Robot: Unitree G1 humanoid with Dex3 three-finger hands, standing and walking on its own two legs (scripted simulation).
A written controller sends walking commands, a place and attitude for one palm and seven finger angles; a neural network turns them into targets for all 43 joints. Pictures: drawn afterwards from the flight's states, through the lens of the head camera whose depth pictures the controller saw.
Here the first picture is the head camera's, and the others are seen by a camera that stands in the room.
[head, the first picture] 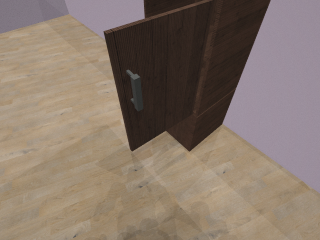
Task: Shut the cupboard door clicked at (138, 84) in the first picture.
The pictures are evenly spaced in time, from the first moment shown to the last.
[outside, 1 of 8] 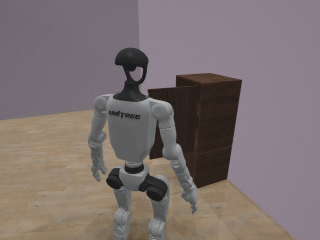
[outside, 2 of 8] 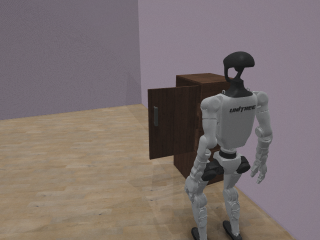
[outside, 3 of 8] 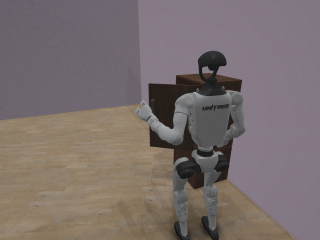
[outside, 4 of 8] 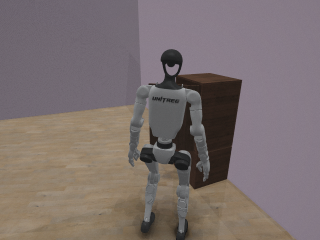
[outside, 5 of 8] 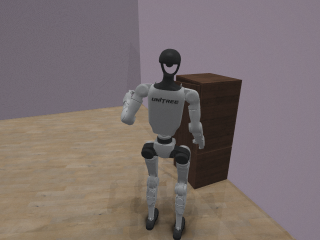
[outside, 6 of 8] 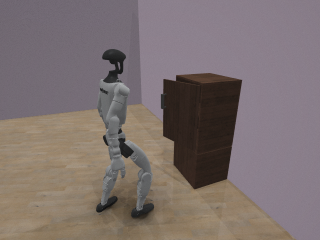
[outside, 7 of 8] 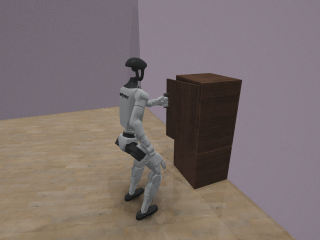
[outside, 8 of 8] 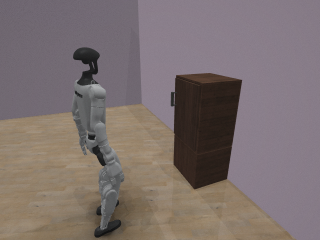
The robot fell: no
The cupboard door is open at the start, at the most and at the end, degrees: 86 86 0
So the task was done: yes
